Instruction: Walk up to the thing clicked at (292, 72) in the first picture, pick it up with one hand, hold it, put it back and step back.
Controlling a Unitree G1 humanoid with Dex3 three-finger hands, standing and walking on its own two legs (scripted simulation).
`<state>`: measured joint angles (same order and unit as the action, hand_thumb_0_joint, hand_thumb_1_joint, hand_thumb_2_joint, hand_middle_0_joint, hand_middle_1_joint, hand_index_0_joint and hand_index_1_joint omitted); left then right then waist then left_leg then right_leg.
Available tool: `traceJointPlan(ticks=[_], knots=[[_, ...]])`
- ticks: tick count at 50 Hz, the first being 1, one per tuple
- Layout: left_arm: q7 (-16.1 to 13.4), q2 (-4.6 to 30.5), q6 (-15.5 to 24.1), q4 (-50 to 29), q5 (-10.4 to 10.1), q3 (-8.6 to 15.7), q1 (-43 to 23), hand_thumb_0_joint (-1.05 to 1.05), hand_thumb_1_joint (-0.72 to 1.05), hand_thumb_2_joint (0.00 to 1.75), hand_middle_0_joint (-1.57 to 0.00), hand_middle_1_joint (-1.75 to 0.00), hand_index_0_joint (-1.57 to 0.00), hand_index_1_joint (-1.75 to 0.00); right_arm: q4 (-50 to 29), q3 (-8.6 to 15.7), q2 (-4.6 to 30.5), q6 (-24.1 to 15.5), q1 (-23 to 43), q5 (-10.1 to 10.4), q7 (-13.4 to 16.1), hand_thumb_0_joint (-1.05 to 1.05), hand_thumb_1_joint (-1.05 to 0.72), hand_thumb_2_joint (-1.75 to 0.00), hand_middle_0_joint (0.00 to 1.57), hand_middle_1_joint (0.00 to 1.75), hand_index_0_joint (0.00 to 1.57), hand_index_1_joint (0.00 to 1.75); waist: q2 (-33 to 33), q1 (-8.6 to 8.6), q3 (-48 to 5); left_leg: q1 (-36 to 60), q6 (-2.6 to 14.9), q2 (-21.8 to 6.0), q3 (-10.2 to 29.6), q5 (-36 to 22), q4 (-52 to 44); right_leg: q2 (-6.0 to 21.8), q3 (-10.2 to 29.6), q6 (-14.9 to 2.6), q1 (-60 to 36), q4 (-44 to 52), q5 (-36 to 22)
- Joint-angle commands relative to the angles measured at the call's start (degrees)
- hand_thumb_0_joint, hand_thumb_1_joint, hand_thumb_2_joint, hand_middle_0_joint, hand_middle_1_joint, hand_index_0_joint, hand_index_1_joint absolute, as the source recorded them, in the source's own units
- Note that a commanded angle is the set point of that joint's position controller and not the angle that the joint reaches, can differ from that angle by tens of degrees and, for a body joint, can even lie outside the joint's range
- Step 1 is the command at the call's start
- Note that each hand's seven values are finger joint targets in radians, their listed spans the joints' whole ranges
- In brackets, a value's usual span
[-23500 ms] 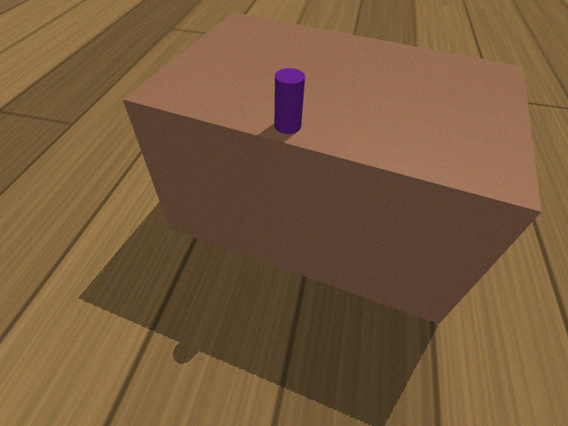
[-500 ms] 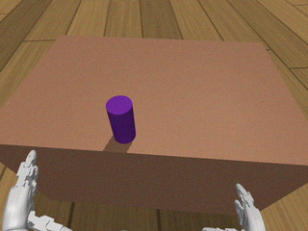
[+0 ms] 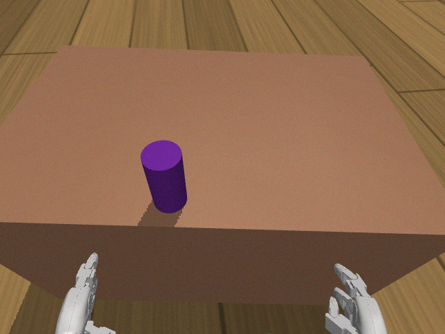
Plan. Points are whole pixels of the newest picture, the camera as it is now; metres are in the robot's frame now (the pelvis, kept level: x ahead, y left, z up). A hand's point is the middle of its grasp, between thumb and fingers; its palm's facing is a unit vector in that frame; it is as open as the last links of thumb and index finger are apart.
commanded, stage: home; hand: left
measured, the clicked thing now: (166, 179) +0.42 +0.12 +0.01
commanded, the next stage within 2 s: none
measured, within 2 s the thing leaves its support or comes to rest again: neither
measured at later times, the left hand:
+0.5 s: hand (123, 321) +0.17 +0.17 -0.05, palm faces +0.10 -0.97 -0.21, open 17.5 cm
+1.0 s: hand (123, 322) +0.17 +0.17 -0.05, palm faces +0.11 -0.97 -0.22, open 17.6 cm
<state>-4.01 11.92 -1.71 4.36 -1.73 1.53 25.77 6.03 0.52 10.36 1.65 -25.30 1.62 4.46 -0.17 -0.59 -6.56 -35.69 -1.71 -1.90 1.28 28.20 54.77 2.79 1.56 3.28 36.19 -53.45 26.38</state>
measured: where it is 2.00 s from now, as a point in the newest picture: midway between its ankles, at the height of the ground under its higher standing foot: outside the picture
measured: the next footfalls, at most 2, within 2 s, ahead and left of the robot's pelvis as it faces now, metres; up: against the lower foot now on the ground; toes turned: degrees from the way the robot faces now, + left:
none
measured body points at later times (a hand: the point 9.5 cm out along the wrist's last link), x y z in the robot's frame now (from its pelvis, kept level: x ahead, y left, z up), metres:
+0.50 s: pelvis -0.01 -0.01 +0.00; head +0.02 -0.01 +0.44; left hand +0.16 +0.22 -0.04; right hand +0.16 -0.23 -0.03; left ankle -0.01 +0.13 -0.69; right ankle +0.00 -0.16 -0.69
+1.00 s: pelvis -0.01 -0.01 -0.01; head +0.03 +0.00 +0.44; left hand +0.16 +0.22 -0.04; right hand +0.16 -0.24 -0.03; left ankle -0.01 +0.13 -0.69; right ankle +0.00 -0.16 -0.69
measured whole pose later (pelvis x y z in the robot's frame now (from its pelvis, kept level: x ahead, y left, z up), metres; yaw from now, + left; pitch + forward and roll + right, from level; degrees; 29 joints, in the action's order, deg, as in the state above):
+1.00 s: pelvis -0.01 -0.01 -0.01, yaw +0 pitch +10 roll +0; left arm -4.5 11.3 -5.8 1.0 -1.8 0.5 27.0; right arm 1.1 -0.1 11.2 3.7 -27.2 2.0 5.6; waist 0.4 -0.1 -7.1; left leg -38.8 -2.2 -2.0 1.5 28.4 56.9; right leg 2.6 1.6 2.7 39.7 -56.6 27.1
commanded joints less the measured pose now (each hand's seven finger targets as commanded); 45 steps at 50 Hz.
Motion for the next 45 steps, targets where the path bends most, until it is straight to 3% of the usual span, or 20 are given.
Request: traceJointPlan(ticks=[1, 3, 7, 12, 16, 18, 23, 24, 25, 27, 33, 39, 41, 42, 45], knots=[[0.3, 1.7, 2.3, -7.6, 0.2, -1.2, 0.3, 0.00, -0.55, 0.05, -0.05, -0.05, -0.05, -0.05, -12.2, 1.2, 4.8, -2.3, 2.1, 0.0, 0.0, 0.00, -0.90, -0.90, 0.20, 0.30, 0.20, 0.30, 3.8, 0.45, -4.9, 2.6, 1.40, 1.4, -3.1, -18.3, -7.9, -2.5, -4.9, -2.62, -4.8, 6.5, -16.4], [0.4, 1.9, 2.1, -8.1, 0.3, -0.7, -0.6, 0.00, -0.55, 0.05, -0.05, -0.05, -0.05, -0.05, -13.2, 2.5, 5.5, -1.8, 0.7, 0.0, 0.0, 0.00, -0.90, -0.90, 0.20, 0.30, 0.20, 0.30, 3.5, 0.42, -6.2, 2.9, 1.06, 1.3, -2.8, -20.1, -8.1, -2.4, -5.0, -2.86, -5.1, 5.5, -17.5], [-0.1, 7.4, 2.0, -11.6, 0.4, 4.4, -1.7, 0.00, -0.56, 0.05, -0.05, -0.05, -0.05, -0.05, -12.7, 4.9, 7.8, -0.7, -1.7, 0.0, 0.3, 0.00, -0.90, -0.90, 0.20, 0.30, 0.20, 0.30, 0.2, 0.99, -7.3, 3.3, 0.99, 1.9, -3.7, -16.7, -8.3, -2.1, -4.2, -2.80, -5.6, 6.2, -15.0], [-0.5, 5.6, 0.8, -12.7, 0.1, 3.1, -0.7, 0.00, -0.55, 0.05, -0.05, -0.05, -0.05, -0.05, -12.5, 3.5, 6.8, -1.0, -0.8, 0.2, 0.3, 0.00, -0.90, -0.90, 0.20, 0.30, 0.20, 0.30, -4.2, 1.37, -5.9, 2.8, 0.46, 1.6, -3.0, -14.0, -9.6, -2.3, -4.4, -3.46, -3.5, 5.3, -11.5], [-0.3, 3.1, 0.1, -13.2, 0.0, 0.0, -0.4, 0.00, -0.55, 0.05, -0.05, -0.05, -0.05, -0.05, -13.7, 1.4, 5.4, -1.2, -0.5, 0.0, 0.1, 0.00, -0.90, -0.90, 0.20, 0.30, 0.20, 0.30, -2.3, 0.73, -7.1, 2.7, 0.75, 1.4, -2.7, -16.4, -8.2, -2.3, -4.7, -3.28, -4.2, 4.9, -13.9], [-0.3, 3.0, 0.0, -12.2, 0.1, 0.3, 0.3, 0.00, -0.55, 0.05, -0.05, -0.05, -0.05, -0.05, -14.7, 1.2, 5.0, -1.0, 0.3, 0.1, 0.1, 0.00, -0.90, -0.90, 0.20, 0.30, 0.20, 0.30, -0.3, 1.01, -7.7, 2.0, 1.03, 1.6, -3.0, -16.0, -7.6, -2.1, -4.4, -3.11, -4.6, 5.1, -14.0], [-0.7, 5.2, -0.1, -12.3, 0.2, 2.5, 0.2, 0.00, -0.58, 0.04, -0.05, -0.05, -0.05, -0.05, -16.0, 4.7, 8.2, -0.5, -0.1, -0.1, 0.9, 0.00, -0.90, -0.90, 0.20, 0.30, 0.20, 0.30, 1.3, 0.49, -6.4, 1.2, 1.30, 1.7, -3.4, -11.4, -8.0, -2.3, -4.1, -2.87, -3.0, 6.3, -10.1], [-0.9, 5.8, -0.1, -12.2, 0.0, 3.0, 0.0, 0.00, -0.59, 0.03, -0.05, -0.04, -0.05, -0.04, -14.9, 4.0, 7.6, -0.3, -0.3, -0.1, 0.9, 0.00, -0.90, -0.90, 0.20, 0.30, 0.20, 0.30, 1.2, 1.01, -4.5, -0.1, 1.37, 1.9, -3.6, -9.7, -8.2, -2.1, -4.2, -2.80, -2.6, 7.0, -8.5], [-1.0, 5.5, -0.2, -12.5, 0.2, 3.0, 0.4, 0.00, -0.58, 0.04, -0.05, -0.05, -0.05, -0.05, -15.8, 4.7, 7.9, -0.4, -0.8, 0.0, 1.0, 0.00, -0.90, -0.90, 0.20, 0.30, 0.20, 0.30, 2.1, 0.48, -5.6, 0.7, 1.44, 1.8, -3.6, -9.6, -8.1, -2.3, -4.0, -2.79, -2.5, 6.8, -8.5], [-0.9, 5.5, -0.3, -12.7, 0.1, 2.9, -0.3, 0.00, -0.59, 0.03, -0.05, -0.04, -0.05, -0.04, -14.5, 3.5, 6.8, -0.3, -2.0, 0.0, 1.0, 0.00, -0.90, -0.90, 0.20, 0.30, 0.20, 0.30, 1.3, 0.50, -4.8, 0.0, 1.54, 2.0, -3.9, -8.9, -7.7, -2.0, -3.7, -2.79, -2.5, 7.1, -8.0], [-0.7, 4.3, -0.2, -13.8, 0.0, 1.0, -1.0, 0.00, -0.57, 0.04, -0.05, -0.05, -0.05, -0.05, -15.5, 1.2, 5.0, -0.9, -0.3, 0.1, 0.9, 0.00, -0.90, -0.90, 0.20, 0.30, 0.20, 0.30, -0.5, 0.84, -5.0, -0.6, 1.56, 2.2, -3.9, -7.8, -8.0, -1.9, -3.7, -2.95, -2.2, 6.8, -7.0], [-1.2, 5.6, -0.5, -14.6, 0.0, 2.6, 0.1, 0.00, -0.57, 0.04, -0.05, -0.05, -0.05, -0.05, -16.4, 3.9, 7.4, -1.2, -1.3, -0.1, 1.5, 0.00, -0.90, -0.90, 0.20, 0.30, 0.20, 0.30, -0.2, 0.30, -7.5, 0.8, 1.59, 2.2, -4.0, -10.2, -7.0, -2.1, -3.5, -2.82, -3.2, 6.4, -9.6], [-1.2, 5.3, -0.8, -13.8, 0.0, 2.6, 1.1, 0.00, -0.59, 0.03, -0.05, -0.04, -0.05, -0.04, -16.3, 3.9, 7.5, -1.2, -1.2, 0.0, 1.6, 0.00, -0.90, -0.90, 0.20, 0.30, 0.20, 0.30, 1.2, 0.40, -6.4, 0.3, 1.66, 2.1, -3.8, -10.6, -6.9, -2.0, -3.7, -2.75, -2.9, 6.2, -9.9], [-1.3, 5.3, -0.7, -14.0, 0.0, 2.6, 1.2, 0.00, -0.57, 0.04, -0.05, -0.05, -0.05, -0.05, -15.4, 2.6, 6.2, -1.1, -1.2, 0.0, 1.5, 0.00, -0.90, -0.90, 0.20, 0.30, 0.20, 0.30, 0.1, 0.96, -6.6, 0.1, 1.53, 2.1, -3.9, -11.2, -6.6, -2.0, -3.6, -2.95, -3.1, 6.0, -10.3], [-1.1, 4.2, -0.9, -13.7, 0.0, 1.5, 0.8, 0.00, -0.57, 0.04, -0.05, -0.05, -0.05, -0.05, -16.5, 2.8, 6.4, -1.2, -0.6, 0.0, 1.6, 0.00, -0.90, -0.90, 0.20, 0.30, 0.20, 0.30, 2.0, 0.46, -5.9, -0.1, 1.70, 2.0, -3.7, -10.6, -7.0, -2.2, -3.9, -2.79, -2.6, 6.0, -9.7]])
